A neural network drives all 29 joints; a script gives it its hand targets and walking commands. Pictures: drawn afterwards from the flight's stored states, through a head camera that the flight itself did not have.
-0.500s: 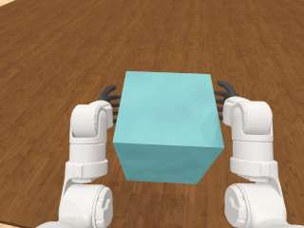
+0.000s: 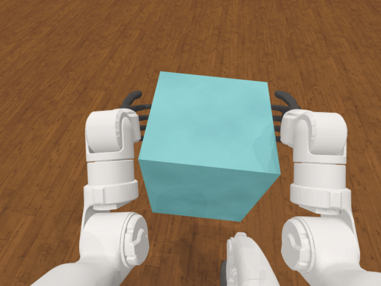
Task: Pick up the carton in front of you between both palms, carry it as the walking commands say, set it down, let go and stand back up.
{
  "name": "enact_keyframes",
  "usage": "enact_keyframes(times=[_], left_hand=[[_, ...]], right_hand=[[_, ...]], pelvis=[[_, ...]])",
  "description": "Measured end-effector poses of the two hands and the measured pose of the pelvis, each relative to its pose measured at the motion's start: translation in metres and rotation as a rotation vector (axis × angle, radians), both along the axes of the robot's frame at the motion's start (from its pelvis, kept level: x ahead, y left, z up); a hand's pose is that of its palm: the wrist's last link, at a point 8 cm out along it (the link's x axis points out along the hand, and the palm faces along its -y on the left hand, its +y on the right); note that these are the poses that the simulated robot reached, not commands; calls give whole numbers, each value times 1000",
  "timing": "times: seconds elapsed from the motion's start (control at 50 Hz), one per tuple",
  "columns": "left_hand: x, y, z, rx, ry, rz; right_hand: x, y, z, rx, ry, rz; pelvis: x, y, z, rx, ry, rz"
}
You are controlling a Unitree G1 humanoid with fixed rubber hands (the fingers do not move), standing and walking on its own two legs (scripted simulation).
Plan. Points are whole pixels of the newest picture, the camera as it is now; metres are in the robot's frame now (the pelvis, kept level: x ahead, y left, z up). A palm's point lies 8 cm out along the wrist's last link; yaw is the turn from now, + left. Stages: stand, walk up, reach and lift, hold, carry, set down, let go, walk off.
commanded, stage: carry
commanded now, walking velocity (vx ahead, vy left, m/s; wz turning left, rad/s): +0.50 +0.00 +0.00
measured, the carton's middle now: (204, 153) +0.38 -0.01 +0.07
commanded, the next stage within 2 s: none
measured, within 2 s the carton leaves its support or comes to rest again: neither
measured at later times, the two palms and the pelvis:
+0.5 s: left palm out of the picture +0.64 +0.08 +0.34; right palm out of the picture +0.64 -0.21 +0.33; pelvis +0.27 -0.05 +0.12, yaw -1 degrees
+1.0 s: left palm out of the picture +0.90 +0.08 +0.22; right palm out of the picture +0.89 -0.21 +0.22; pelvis +0.54 -0.06 +0.13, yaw -2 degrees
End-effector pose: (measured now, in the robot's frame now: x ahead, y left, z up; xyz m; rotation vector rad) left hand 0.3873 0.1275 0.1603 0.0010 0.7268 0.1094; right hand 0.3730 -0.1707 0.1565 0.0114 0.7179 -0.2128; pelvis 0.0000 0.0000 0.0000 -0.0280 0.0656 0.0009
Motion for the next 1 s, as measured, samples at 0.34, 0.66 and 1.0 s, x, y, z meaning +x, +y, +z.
enact_keyframes(times=[0.34,0.66,1.0], left_hand=[[151,-20,135,5,-129,134],[354,-41,135,53,20,-35],[512,-48,63,0,87,29]], right_hand=[[191,-17,136,33,-115,107],[356,-39,139,-51,41,20],[513,-43,65,-34,131,-3]], pelvis=[[163,-66,114,39,-11,9],[373,-36,104,43,-31,-42],[536,-59,134,22,31,-40]])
